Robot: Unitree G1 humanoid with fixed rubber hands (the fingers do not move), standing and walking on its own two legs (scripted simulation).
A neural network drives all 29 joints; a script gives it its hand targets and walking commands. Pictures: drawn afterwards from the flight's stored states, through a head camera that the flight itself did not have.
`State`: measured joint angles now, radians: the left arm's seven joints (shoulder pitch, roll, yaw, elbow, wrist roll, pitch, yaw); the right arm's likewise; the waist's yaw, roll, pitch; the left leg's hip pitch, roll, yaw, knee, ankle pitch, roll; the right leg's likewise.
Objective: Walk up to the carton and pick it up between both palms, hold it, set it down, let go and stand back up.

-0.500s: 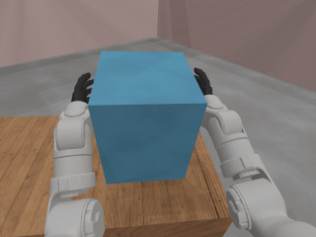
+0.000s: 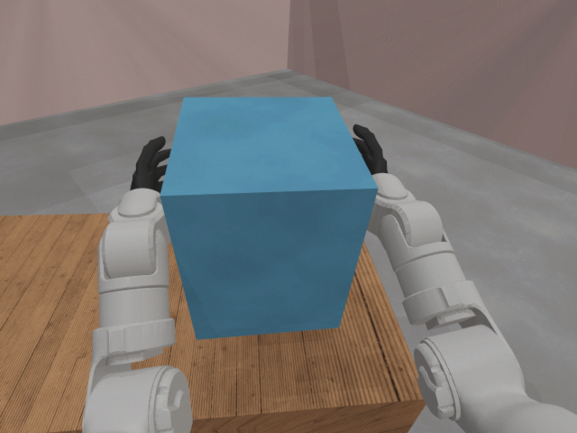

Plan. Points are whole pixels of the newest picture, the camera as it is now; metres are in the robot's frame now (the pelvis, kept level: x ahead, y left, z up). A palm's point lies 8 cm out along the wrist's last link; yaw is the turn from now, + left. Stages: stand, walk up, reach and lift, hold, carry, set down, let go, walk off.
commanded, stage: hold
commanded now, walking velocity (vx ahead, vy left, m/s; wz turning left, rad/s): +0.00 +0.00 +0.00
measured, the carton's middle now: (264, 217) +0.35 +0.01 +0.19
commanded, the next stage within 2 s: none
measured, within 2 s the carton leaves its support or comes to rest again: neither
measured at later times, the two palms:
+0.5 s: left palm (149, 194) +0.36 +0.15 +0.22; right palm (372, 180) +0.36 -0.14 +0.24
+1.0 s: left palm (149, 192) +0.36 +0.15 +0.23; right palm (373, 179) +0.36 -0.14 +0.24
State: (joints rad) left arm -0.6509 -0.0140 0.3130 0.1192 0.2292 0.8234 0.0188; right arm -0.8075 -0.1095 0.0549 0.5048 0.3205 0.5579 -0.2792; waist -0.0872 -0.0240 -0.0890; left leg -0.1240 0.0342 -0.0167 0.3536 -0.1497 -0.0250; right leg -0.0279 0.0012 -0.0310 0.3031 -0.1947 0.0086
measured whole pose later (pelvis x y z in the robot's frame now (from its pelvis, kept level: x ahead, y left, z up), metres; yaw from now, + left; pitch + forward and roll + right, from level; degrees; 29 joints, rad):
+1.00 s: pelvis +0.00 +0.00 +0.00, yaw +0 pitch -4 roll -1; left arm -0.65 -0.01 0.31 0.10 0.23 0.82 0.02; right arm -0.79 -0.11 0.06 0.47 0.33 0.56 -0.29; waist -0.09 -0.02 -0.10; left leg -0.13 0.04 -0.01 0.36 -0.16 -0.03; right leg -0.04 0.00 -0.03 0.31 -0.20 0.01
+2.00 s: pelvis +0.00 +0.00 +0.00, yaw +0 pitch -4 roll -1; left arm -0.66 -0.01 0.31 0.12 0.22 0.81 0.02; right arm -0.81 -0.12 0.07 0.49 0.33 0.56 -0.29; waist -0.08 -0.02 -0.11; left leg -0.14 0.04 -0.01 0.35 -0.15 -0.03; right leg -0.04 0.01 -0.03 0.30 -0.19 0.01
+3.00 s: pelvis +0.00 +0.00 +0.00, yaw +0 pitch -5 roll -1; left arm -0.66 -0.01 0.31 0.11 0.24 0.83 0.01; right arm -0.80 -0.10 0.05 0.48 0.32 0.57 -0.28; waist -0.09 -0.02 -0.09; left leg -0.12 0.03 -0.02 0.35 -0.15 -0.03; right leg -0.02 0.00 -0.03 0.30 -0.19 0.01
